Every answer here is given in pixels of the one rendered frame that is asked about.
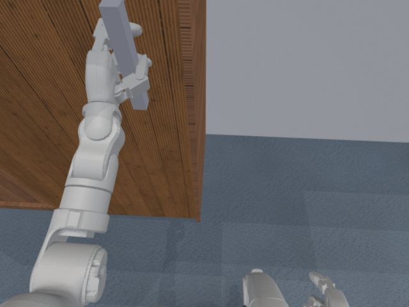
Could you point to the wardrobe door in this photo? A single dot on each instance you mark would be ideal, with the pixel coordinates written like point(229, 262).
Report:
point(13, 190)
point(43, 49)

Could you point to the handle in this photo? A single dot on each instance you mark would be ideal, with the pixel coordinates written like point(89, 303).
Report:
point(115, 18)

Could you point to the right robot hand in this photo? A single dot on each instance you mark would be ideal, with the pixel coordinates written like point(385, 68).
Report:
point(333, 296)

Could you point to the robot right thigh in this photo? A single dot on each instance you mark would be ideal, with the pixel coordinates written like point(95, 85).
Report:
point(260, 290)

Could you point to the left robot upper arm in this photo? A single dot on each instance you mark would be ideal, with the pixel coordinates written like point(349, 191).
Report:
point(68, 275)

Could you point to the left robot hand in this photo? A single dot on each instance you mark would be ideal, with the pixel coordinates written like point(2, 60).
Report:
point(102, 70)

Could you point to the left robot forearm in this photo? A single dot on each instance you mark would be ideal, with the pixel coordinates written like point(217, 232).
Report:
point(91, 178)

